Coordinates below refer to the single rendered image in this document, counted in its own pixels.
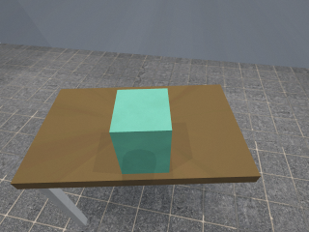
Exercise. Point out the carton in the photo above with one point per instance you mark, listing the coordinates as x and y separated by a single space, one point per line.
141 130

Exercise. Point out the table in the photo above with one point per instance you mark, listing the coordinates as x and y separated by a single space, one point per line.
73 147

